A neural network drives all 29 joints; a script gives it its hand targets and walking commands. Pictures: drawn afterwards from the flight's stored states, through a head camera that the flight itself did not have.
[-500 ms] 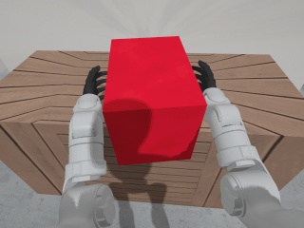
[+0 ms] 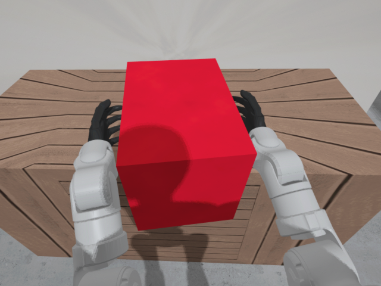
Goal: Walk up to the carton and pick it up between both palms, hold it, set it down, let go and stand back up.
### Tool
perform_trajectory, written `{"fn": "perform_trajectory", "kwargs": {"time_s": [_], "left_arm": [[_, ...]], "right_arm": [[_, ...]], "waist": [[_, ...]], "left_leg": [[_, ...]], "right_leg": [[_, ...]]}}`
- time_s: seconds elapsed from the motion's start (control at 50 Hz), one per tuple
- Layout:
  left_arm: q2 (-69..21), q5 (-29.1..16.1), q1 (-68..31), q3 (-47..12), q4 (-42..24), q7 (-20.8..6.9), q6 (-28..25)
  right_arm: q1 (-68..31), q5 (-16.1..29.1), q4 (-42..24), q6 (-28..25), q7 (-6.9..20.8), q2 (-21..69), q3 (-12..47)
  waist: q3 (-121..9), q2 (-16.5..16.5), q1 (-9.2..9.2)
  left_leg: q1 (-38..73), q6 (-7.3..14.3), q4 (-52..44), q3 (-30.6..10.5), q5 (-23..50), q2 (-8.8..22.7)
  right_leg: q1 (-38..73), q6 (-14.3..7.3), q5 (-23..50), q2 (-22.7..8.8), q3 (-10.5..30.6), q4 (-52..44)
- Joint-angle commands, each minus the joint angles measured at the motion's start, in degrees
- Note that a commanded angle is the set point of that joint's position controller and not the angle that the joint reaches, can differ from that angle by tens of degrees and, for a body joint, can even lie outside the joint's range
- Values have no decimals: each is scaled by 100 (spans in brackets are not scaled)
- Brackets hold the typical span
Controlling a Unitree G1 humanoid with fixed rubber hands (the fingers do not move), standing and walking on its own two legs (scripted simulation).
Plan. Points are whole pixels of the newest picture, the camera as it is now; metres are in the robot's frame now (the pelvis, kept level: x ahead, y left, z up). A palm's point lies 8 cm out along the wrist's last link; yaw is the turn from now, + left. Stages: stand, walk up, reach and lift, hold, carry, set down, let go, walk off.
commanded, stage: reach and lift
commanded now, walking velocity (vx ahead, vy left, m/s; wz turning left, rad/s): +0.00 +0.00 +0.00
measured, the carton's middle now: (179, 139) +0.39 +0.02 +0.13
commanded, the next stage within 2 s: hold in 0.30 s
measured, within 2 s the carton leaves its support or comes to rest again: neither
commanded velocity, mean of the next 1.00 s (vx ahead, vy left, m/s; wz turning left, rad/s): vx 0.00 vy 0.00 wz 0.00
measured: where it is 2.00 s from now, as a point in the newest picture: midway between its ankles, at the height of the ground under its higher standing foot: outside the picture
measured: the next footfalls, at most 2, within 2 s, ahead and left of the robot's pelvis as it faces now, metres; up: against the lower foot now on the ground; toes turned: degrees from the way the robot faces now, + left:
none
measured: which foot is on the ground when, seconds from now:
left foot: down 0.00-1.00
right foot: down 0.00-1.00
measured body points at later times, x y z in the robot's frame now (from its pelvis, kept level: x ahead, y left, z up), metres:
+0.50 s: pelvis +0.00 -0.01 +0.00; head -0.02 -0.02 +0.45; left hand +0.35 +0.15 +0.19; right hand +0.36 -0.15 +0.17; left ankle +0.01 +0.10 -0.76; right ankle -0.02 -0.10 -0.76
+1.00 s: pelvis +0.00 -0.01 +0.00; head -0.02 -0.02 +0.45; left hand +0.36 +0.15 +0.18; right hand +0.37 -0.15 +0.16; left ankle +0.01 +0.10 -0.76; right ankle -0.02 -0.10 -0.76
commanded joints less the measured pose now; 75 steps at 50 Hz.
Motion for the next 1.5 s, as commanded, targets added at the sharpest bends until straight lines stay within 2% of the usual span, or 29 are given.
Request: {"fn": "perform_trajectory", "kwargs": {"time_s": [0.0, 0.04, 0.1, 0.16, 0.22, 0.28, 0.38, 0.48, 0.54, 0.56, 0.6, 0.66, 0.7, 0.74, 0.84, 0.92, 1.0, 1.04, 1.14, 1.18, 1.24, 1.3, 1.34, 1.4, 1.44, 1.48], "left_arm": [[-2315, -939, -2902, -2319, -591, -895, 16], [-2247, -882, -2880, -2214, -406, -928, 26], [-2173, -834, -2860, -2072, -243, -947, -19], [-2196, -801, -2738, -1912, -160, -961, -53], [-2163, -787, -2597, -1852, -234, -966, -87], [-2188, -774, -2529, -1934, -320, -965, -81], [-2200, -818, -2622, -2059, -624, -917, -81], [-2101, -777, -2721, -2042, -241, -897, -105], [-2070, -771, -2921, -1931, -42, -910, -197], [-2114, -795, -2877, -1960, 34, -908, -219], [-2205, -864, -2980, -2000, -43, -904, -299], [-2366, -917, -2938, -2116, -176, -867, -392], [-2336, -870, -2777, -2051, -126, -859, -401], [-2233, -814, -2569, -1996, -43, -895, -343], [-2053, -765, -2592, -1891, -135, -995, -221], [-2192, -877, -2793, -2085, -432, -958, -229], [-2298, -961, -2717, -2349, -689, -858, -229], [-2272, -930, -2627, -2327, -560, -843, -222], [-1965, -728, -2621, -1893, -10, -938, -154], [-1977, -698, -2707, -1778, 71, -968, -171], [-2149, -799, -2787, -1899, -229, -956, -238], [-2339, -924, -2584, -2204, -670, -883, -265], [-2312, -958, -2420, -2339, -899, -862, -209], [-2092, -827, -2227, -2164, -625, -897, -70], [-1875, -705, -2350, -1900, -289, -965, -1], [-1794, -637, -2495, -1722, -15, -1001, 8]], "right_arm": [[-3211, 439, -1694, -309, 224, 2220, 1752], [-3134, 341, -1587, -277, 206, 2137, 1637], [-3219, 277, -1567, -298, 211, 2130, 1606], [-3119, 232, -1552, -303, 215, 2135, 1654], [-3031, 312, -1661, -308, 186, 2216, 1833], [-2992, 388, -1744, -314, 141, 2229, 1949], [-2863, 504, -1776, -349, 131, 2251, 2061], [-2880, 345, -1421, -393, 148, 2117, 1757], [-3034, 206, -1293, -428, 150, 2115, 1619], [-3016, 202, -1311, -438, 147, 2171, 1635], [-3184, 217, -1472, -463, 150, 2268, 1708], [-3238, 289, -1763, -485, 147, 2468, 1945], [-3151, 298, -1765, -463, 144, 2460, 2041], [-2858, 247, -1586, -401, 138, 2357, 1995], [-2588, 257, -1294, -311, 134, 2205, 1851], [-2905, 375, -1649, -386, 119, 2267, 1900], [-2968, 448, -2001, -457, 147, 2382, 2055], [-2897, 354, -1979, -440, 178, 2234, 2025], [-2650, 72, -1246, -339, 211, 1931, 1564], [-2762, 91, -1237, -341, 214, 2044, 1531], [-2961, 205, -1602, -406, 203, 2222, 1709], [-2901, 415, -2128, -452, 196, 2398, 2116], [-2744, 486, -2248, -431, 184, 2372, 2233], [-2487, 324, -1882, -339, 206, 2028, 2044], [-2433, 140, -1415, -300, 214, 1829, 1678], [-2491, 44, -1136, -302, 218, 1801, 1452]], "waist": [[-1917, 228, -83], [-1714, 200, -126], [-1716, 69, -67], [-1711, -158, -42], [-1912, -220, 13], [-1957, -126, 27], [-1841, 98, 55], [-1442, 237, -29], [-1382, 65, -41], [-1433, 144, -45], [-1747, 29, -25], [-2269, -49, -3], [-2341, -121, 34], [-2090, -171, -15], [-1549, 69, -58], [-1676, 144, -55], [-2197, 237, -27], [-2173, 161, -87], [-1359, 34, -153], [-1321, 35, -62], [-1776, -43, -34], [-2474, 87, -37], [-2591, 151, -73], [-1956, 43, -133], [-1269, 113, -163], [-789, 112, -118]], "left_leg": [[1006, -151, 416, -99, 1318, 164], [928, -131, 350, -106, 1062, 193], [868, -57, 260, -75, 716, 204], [888, -17, 203, -72, 836, 208], [912, 23, 136, -98, 1077, 190], [896, 26, 107, -116, 1284, 187], [872, -62, 158, -83, 1471, 195], [771, -57, 160, -39, 703, 195], [569, -2, 143, -31, 267, 203], [555, 17, 123, -34, 287, 215], [614, 55, 150, -63, 396, 210], [693, 99, 169, -118, 812, 215], [725, 115, 173, -131, 943, 214], [726, 64, 137, -113, 948, 197], [692, -9, 143, -89, 985, 189], [685, -60, 191, -88, 1066, 188], [967, -63, 267, -113, 1373, 194], [1041, -88, 296, -123, 1288, 213], [828, -51, 165, -42, 450, 218], [723, 14, 140, -38, 357, 221], [799, 18, 152, -80, 860, 214], [1174, -22, 244, -150, 1782, 207], [1366, -88, 300, -178, 2141, 207], [1275, -122, 275, -149, 1692, 223], [934, -122, 173, -84, 981, 221], [651, -84, 69, -27, 314, 221]], "right_leg": [[52, 409, 1482, -101, 45, 296], [25, 413, 1285, -110, 45, 249], [16, 471, 1071, -142, 9, 262], [164, 513, 1280, -105, -9, 265], [461, 538, 1754, -112, 32, 340], [624, 552, 2092, -118, 81, 400], [619, 526, 2099, -105, 77, 406], [137, 491, 1248, -123, 62, 267], [19, 485, 843, -141, 44, 253], [36, 496, 942, -161, 50, 267], [88, 499, 1033, -155, 41, 308], [326, 523, 1616, -166, 78, 423], [457, 562, 1865, -164, 77, 445], [459, 562, 1889, -142, 68, 424], [412, 561, 1811, -120, 67, 314], [301, 505, 1694, -100, 49, 346], [220, 487, 1918, -117, 54, 378], [136, 468, 1741, -90, 12, 336], [-108, 525, 966, -98, -22, 173], [-106, 489, 887, -111, 22, 170], [195, 508, 1464, -114, 19, 270], [524, 476, 2456, -99, 73, 412], [576, 499, 2703, -82, 65, 412], [335, 484, 2115, -60, 16, 259], [131, 513, 1421, -87, 5, 142], [-37, 511, 782, -118, -5, 75]]}}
